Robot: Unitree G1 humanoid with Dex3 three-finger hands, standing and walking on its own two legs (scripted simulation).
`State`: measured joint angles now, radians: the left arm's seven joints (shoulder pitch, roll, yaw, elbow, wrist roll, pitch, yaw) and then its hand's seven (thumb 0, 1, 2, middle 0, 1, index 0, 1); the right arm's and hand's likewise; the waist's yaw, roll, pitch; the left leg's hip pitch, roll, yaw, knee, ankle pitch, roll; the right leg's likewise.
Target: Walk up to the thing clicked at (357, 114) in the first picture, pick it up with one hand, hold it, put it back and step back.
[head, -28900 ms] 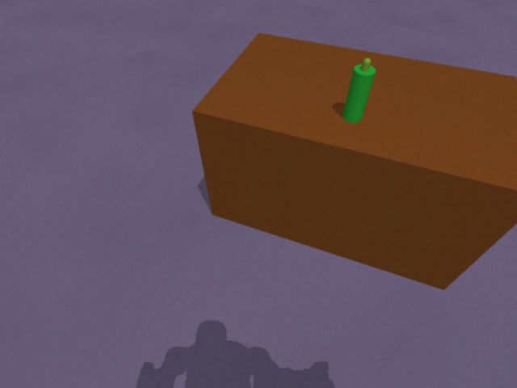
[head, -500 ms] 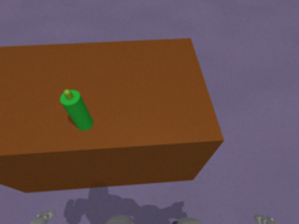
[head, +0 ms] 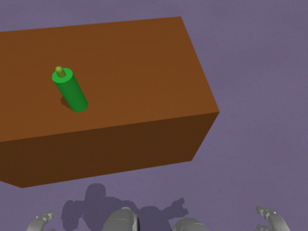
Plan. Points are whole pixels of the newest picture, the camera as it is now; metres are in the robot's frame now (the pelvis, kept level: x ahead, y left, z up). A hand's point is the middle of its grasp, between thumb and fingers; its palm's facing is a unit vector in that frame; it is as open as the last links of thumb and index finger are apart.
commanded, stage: step back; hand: left
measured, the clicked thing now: (70, 89) +0.53 +0.29 -0.05
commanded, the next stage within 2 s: none
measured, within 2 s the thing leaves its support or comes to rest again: neither
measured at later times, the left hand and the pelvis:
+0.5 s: hand out of the picture -0.03 +0.28 -0.14, palm faces +0.08 -0.92 -0.38, open 7.4 cm; pelvis -0.13 +0.00 +0.01, yaw +4 degrees
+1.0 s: hand out of the picture -0.20 +0.25 -0.13, palm faces +0.07 -0.90 -0.43, open 7.4 cm; pelvis -0.29 -0.04 +0.00, yaw +5 degrees
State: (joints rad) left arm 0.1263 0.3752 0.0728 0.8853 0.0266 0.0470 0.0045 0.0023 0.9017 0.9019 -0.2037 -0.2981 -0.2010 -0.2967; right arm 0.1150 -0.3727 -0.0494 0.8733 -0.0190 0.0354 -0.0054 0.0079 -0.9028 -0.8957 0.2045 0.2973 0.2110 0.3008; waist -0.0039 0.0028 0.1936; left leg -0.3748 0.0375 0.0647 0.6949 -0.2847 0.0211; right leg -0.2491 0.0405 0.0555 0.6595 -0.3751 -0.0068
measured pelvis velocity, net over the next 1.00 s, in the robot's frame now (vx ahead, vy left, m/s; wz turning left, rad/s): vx -0.29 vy -0.04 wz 0.09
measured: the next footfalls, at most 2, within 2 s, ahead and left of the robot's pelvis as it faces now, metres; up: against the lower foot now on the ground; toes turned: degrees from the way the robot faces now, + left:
left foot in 0.34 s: -0.07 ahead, +0.12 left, +0.00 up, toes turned +3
right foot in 0.70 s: -0.18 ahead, -0.16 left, +0.00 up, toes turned +4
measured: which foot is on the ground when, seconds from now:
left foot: down 0.00-0.02, up 0.04-0.32, down 0.34-0.72, up 0.74-1.00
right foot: down 0.00-0.36, up 0.38-0.68, down 0.70-1.00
